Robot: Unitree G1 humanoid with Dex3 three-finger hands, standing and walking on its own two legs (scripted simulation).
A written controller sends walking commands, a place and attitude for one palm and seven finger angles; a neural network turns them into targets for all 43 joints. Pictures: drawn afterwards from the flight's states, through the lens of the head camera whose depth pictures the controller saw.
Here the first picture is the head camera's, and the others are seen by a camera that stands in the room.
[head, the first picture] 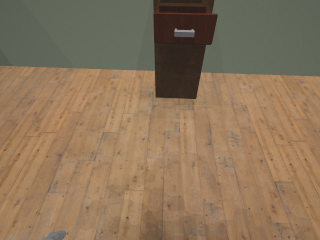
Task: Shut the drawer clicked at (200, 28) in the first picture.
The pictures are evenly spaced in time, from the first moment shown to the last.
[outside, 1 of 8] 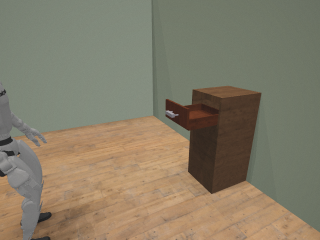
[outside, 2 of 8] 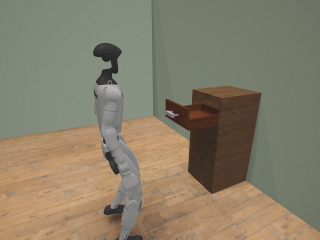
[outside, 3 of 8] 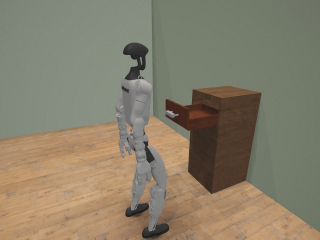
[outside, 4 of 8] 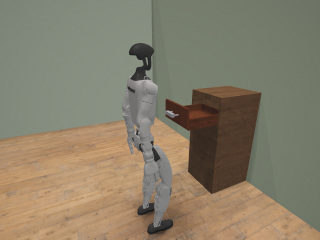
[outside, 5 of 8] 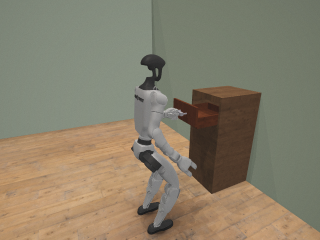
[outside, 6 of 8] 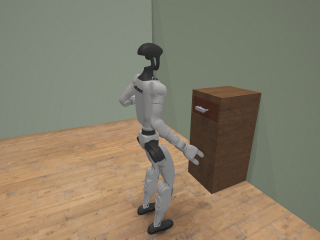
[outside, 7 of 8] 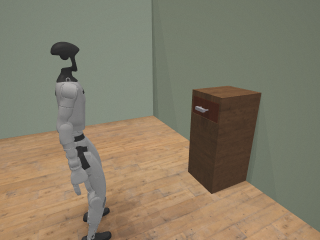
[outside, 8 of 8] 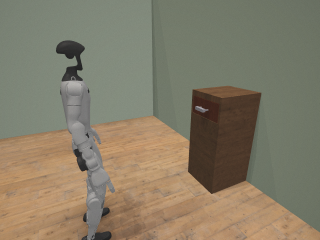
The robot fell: no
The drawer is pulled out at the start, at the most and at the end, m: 0.30 0.30 0.00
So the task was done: yes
